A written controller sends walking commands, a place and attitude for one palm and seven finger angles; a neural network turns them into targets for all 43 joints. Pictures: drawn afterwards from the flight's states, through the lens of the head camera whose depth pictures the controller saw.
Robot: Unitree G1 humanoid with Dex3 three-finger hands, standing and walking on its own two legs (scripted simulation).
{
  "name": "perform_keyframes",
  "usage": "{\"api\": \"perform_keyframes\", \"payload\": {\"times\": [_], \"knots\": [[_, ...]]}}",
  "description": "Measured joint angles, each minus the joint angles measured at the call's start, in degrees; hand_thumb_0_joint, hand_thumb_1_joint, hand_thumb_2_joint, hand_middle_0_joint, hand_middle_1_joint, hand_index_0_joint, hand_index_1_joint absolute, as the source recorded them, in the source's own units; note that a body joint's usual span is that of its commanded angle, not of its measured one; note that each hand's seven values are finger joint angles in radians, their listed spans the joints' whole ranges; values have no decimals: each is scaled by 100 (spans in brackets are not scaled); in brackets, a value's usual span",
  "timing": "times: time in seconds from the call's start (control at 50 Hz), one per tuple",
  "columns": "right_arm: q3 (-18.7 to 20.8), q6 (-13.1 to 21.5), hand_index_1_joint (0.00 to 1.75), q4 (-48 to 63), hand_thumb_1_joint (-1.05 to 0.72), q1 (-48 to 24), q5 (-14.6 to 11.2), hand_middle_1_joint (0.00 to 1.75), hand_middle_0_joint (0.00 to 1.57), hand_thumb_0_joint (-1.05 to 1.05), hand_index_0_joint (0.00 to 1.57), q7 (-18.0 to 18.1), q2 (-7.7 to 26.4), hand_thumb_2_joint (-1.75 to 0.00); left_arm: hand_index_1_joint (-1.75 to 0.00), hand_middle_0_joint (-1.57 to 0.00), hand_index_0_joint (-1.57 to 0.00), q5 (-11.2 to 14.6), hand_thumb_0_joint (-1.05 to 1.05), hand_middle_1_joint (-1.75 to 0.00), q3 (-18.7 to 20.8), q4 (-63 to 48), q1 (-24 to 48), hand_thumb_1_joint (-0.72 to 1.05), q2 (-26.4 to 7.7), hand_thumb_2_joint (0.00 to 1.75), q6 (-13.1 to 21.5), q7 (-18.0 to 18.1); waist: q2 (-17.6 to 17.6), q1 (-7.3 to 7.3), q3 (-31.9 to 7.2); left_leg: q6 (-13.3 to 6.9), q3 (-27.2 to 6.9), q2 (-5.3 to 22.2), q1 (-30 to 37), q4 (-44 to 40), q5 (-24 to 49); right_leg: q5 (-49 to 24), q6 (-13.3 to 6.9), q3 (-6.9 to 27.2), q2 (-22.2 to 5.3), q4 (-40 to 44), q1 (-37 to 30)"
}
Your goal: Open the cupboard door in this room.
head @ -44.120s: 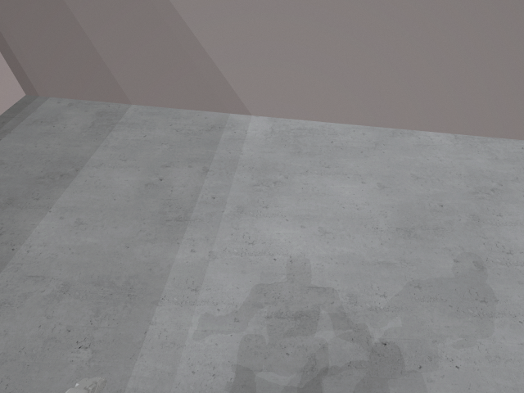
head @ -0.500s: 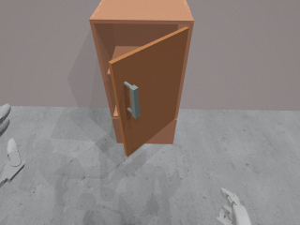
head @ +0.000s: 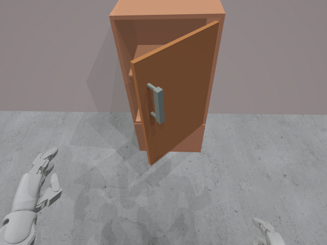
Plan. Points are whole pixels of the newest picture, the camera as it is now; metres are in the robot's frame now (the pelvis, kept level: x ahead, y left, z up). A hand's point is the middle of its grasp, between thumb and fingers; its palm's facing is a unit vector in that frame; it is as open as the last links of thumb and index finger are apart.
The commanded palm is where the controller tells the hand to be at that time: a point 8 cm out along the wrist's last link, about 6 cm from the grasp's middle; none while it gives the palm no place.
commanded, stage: let the arm hang, fingers relaxed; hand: left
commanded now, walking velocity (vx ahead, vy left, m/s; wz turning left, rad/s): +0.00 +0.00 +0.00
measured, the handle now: (155, 103) +0.57 +0.07 +0.00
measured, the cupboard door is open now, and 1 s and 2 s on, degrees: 46 46 46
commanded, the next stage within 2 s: look to check the result in 1.00 s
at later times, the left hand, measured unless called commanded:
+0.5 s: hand out of the picture -0.02 +0.19 -0.16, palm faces +0.01 -0.96 -0.27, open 7.3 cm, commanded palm none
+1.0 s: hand out of the picture +0.09 +0.17 -0.15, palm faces -0.01 -0.97 -0.26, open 7.3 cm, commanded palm none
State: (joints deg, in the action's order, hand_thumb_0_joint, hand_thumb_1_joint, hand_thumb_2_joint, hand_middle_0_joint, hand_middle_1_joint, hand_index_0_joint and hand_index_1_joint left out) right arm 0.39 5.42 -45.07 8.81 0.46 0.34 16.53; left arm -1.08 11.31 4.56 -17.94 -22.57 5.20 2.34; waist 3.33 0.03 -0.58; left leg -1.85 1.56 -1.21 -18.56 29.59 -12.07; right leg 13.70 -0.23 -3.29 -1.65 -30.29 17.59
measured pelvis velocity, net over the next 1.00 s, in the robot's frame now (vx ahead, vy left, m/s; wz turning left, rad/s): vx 0.02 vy -0.03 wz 0.00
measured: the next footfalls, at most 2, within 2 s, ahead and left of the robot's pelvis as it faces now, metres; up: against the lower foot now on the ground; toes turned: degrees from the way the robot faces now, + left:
none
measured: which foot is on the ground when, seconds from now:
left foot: down 0.00-1.00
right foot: down 0.00-1.00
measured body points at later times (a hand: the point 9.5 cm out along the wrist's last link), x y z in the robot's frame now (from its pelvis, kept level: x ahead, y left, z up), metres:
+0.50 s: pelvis +0.00 -0.02 +0.01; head +0.03 -0.03 +0.46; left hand -0.02 +0.24 -0.14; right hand +0.00 -0.27 -0.15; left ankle +0.04 +0.10 -0.73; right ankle +0.02 -0.12 -0.73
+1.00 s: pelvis +0.02 -0.03 +0.01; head +0.03 -0.04 +0.46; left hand +0.10 +0.22 -0.13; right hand +0.06 -0.28 -0.15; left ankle +0.04 +0.10 -0.73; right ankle +0.02 -0.12 -0.73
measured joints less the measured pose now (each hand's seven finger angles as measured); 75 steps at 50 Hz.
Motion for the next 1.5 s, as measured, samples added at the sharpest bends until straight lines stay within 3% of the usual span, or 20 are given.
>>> {"api": "perform_keyframes", "payload": {"times": [0.08, 0.18, 0.24, 0.36, 0.6, 0.88, 1.5], "knots": [[-12, -345, 30, -468, -91, -224, 58, 30, 20, 1, 20, -66, 83, -90, -30, -20, -20, -83, 0, -30, -710, 2603, 517, 91, 398, 90, -621, -214, 1, 119, 87, 27, 34, 7, 14, 144, -73, 107, -17, 39, -1, -227, 38], [-27, -546, 30, -925, -91, -59, 105, 30, 20, 1, 20, -46, 18, -90, -30, -20, -20, -37, 1, -30, -1239, 4518, 514, 91, 992, 90, -781, -299, -259, 192, 353, 102, -3, 90, 188, -31, 12, -8, -92, 3, 91, 12, -164], [-37, -612, 30, -1270, -91, 148, 98, 30, 20, 1, 20, -4, -64, -90, -30, -21, -21, -6, 1, -30, -1253, 5189, 415, 94, 1185, 90, -736, -231, -389, 123, 478, 142, -49, 139, 288, -219, 108, -131, -127, -42, 151, 267, -303], [-20, -679, 30, -1830, -91, 492, 78, 30, 20, 1, 20, 70, -245, -90, -30, -21, -21, 50, 1, -30, -1141, 5960, 236, 95, 1058, 90, -618, -232, -390, -7, 581, 201, -147, 200, 428, -465, 225, -293, -185, -137, 229, 653, -532], [4, -634, 30, -2026, -91, 432, 76, 30, 20, 1, 20, 89, -448, -90, -30, -20, -20, 67, 1, -30, -1011, 6223, 537, 92, 817, 90, -544, -142, -126, 26, 483, 217, -143, 199, 633, -629, 251, -290, -199, -132, 232, 763, -709], [-11, -535, 30, -2000, -91, 90, 95, 30, 20, 0, 20, 78, -387, -90, -30, -20, -20, 59, 0, -30, -1058, 5956, 1106, 91, 1001, 90, -414, -140, -145, 90, 290, 236, -105, 177, 895, -877, 275, -249, -191, -92, 214, 866, -892], [-11, -571, 30, -2085, -91, 75, 76, 30, 20, 1, 20, 93, -165, -90, -30, -20, -20, 79, 0, -30, -1048, 6205, 848, 91, 798, 90, -415, -143, -181, 43, 388, 315, -91, 284, 1108, -1101, 261, -305, -260, -71, 334, 1204, -1141]]}}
